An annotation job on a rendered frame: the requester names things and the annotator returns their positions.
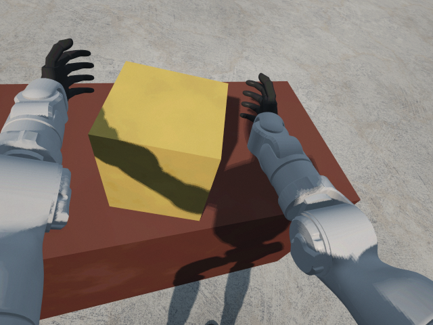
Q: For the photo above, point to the robot left hand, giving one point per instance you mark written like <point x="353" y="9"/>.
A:
<point x="55" y="67"/>

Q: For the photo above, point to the left robot upper arm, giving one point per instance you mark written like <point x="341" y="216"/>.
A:
<point x="34" y="199"/>

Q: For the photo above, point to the right robot forearm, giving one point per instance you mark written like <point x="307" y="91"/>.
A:
<point x="297" y="183"/>

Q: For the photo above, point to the carton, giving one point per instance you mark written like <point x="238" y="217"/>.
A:
<point x="158" y="140"/>

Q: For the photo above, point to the left robot forearm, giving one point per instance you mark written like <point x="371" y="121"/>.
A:
<point x="35" y="126"/>

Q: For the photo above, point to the pedestal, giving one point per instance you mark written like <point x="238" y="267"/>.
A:
<point x="106" y="254"/>

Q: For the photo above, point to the robot right hand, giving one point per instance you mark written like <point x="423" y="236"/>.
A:
<point x="267" y="100"/>

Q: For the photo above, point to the right robot upper arm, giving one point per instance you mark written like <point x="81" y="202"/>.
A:
<point x="338" y="245"/>

